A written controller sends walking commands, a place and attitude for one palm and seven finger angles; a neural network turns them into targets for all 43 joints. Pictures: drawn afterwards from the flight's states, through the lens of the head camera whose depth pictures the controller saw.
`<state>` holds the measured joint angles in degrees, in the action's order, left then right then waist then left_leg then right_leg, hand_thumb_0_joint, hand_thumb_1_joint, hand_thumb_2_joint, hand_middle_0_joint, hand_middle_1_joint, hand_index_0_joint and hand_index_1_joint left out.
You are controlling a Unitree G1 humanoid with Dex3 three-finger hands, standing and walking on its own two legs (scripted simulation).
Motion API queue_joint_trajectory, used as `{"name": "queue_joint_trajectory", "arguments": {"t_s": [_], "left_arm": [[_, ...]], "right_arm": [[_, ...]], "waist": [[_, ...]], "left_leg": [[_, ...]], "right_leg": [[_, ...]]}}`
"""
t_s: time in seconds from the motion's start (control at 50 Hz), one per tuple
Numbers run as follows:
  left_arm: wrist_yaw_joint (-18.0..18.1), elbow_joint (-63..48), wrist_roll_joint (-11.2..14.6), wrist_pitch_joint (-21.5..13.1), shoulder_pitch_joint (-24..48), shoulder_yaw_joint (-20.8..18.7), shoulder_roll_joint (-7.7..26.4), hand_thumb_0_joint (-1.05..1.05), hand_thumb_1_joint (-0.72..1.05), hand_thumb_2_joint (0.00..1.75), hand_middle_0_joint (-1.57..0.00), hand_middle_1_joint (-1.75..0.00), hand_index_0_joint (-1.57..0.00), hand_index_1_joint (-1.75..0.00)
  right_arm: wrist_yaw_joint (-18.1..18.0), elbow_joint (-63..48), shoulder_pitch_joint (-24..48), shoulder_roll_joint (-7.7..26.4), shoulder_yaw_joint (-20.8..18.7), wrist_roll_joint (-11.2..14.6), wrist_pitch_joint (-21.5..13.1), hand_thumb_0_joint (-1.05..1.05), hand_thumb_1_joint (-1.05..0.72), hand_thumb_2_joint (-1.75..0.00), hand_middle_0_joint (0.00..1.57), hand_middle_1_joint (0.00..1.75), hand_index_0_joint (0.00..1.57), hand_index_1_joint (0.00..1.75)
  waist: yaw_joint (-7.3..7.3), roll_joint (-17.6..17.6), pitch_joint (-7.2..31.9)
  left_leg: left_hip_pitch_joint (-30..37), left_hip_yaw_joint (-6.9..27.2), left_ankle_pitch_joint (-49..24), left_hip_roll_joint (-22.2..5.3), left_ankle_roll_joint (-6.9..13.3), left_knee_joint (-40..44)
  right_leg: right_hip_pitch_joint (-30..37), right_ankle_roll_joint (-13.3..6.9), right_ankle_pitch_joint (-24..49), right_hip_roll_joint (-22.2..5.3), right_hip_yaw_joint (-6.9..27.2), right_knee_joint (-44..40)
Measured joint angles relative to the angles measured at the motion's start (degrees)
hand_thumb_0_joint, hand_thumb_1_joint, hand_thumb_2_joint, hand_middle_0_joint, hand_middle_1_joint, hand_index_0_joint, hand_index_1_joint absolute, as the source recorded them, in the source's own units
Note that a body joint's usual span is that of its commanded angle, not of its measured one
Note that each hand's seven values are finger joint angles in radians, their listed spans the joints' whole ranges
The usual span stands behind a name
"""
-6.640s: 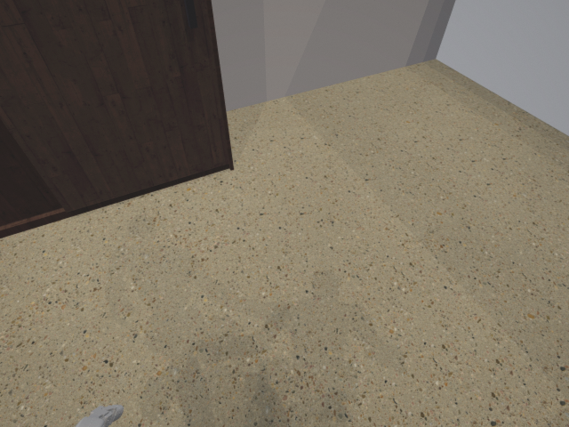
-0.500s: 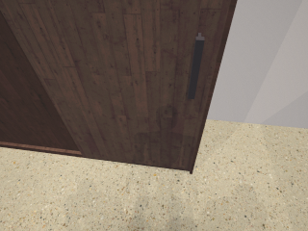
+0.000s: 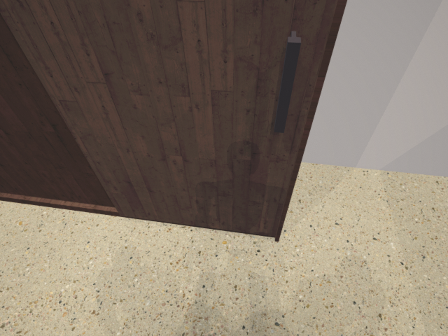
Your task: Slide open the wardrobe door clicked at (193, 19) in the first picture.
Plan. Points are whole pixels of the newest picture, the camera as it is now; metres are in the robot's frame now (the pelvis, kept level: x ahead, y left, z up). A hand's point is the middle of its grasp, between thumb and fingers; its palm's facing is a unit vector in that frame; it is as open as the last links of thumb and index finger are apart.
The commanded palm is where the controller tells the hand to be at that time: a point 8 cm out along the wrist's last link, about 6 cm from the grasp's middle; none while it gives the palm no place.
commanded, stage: look again from close up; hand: right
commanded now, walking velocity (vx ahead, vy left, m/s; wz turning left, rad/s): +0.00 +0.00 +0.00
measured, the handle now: (285, 85) +0.65 -0.11 +0.11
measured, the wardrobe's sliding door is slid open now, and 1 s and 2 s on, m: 0.00 0.00 0.00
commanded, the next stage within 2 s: shuffle to correct the standing spot in 0.62 s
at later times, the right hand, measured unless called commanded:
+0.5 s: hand out of the picture -0.03 -0.17 -0.18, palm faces +0.01 +0.99 -0.15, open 7.3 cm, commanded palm none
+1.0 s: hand out of the picture -0.03 -0.17 -0.17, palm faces +0.08 +0.98 -0.18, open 7.3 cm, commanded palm none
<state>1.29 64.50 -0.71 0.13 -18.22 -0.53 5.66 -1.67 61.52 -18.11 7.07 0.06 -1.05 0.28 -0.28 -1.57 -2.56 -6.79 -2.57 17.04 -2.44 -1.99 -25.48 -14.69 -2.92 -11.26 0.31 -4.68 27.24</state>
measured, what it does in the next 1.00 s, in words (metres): stands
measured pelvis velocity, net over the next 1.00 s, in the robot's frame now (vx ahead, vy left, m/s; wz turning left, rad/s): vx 0.02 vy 0.00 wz -0.04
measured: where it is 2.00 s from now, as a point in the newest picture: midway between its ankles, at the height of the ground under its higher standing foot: (218, 333)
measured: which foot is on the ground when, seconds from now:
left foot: down 0.00-1.00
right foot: down 0.00-1.00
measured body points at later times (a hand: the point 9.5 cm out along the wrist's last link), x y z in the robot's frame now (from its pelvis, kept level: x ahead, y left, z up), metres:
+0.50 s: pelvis +0.00 -0.02 +0.00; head +0.02 -0.03 +0.45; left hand +0.00 +0.21 -0.15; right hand -0.03 -0.23 -0.16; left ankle -0.04 +0.14 -0.74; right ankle +0.04 -0.09 -0.74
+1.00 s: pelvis +0.02 +0.00 +0.00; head +0.03 +0.00 +0.45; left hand +0.00 +0.21 -0.16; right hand -0.03 -0.22 -0.16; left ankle -0.04 +0.14 -0.74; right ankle +0.04 -0.09 -0.73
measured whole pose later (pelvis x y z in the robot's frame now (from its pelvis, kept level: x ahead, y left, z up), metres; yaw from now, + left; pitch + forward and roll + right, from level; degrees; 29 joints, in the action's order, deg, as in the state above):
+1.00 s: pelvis +0.02 +0.00 +0.00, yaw -2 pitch +1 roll +0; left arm 0.7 64.6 -1.3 1.1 -19.1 -2.2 7.2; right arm -1.0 61.4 -22.8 7.9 -1.4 -1.7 -0.4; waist -0.2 0.2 -0.1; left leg -7.7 -3.3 19.6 -3.4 -0.8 -26.7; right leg -17.6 -3.1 -17.4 1.9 -3.5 31.5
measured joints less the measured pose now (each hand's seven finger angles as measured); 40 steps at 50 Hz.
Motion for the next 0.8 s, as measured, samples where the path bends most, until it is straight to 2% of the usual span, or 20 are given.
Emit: {"name": "queue_joint_trajectory", "arguments": {"t_s": [0.5, 0.8], "left_arm": [[-0.17, 0.55, 0.19, 0.04, 3.69, -0.17, 2.45, 0.01, 0.92, 0.9, -0.2, -0.3, -0.2, -0.3], [-0.34, 0.64, 0.03, -0.06, 2.61, -0.06, 2.11, 0.01, 0.92, 0.9, -0.2, -0.3, -0.2, -0.3]], "right_arm": [[-0.55, 1.63, -1.44, 0.49, 0.47, -0.02, -0.58, 0.0, -0.91, -0.9, 0.2, 0.3, 0.2, 0.3], [-0.47, 1.7, -1.58, 0.69, 0.27, -0.18, -0.54, 0.0, -0.91, -0.9, 0.2, 0.3, 0.2, 0.3]], "waist": [[0.13, 0.14, -0.8], [-0.16, 0.32, 0.04]], "left_leg": [[0.81, 1.06, -1.5, -2.02, -1.52, 2.53], [0.43, 1.16, -0.85, -2.53, -1.2, 1.68]], "right_leg": [[1.97, -1.45, 2.13, 2.07, -1.31, -4.49], [2.34, -1.52, 2.35, 2.62, -1.43, -5.26]]}}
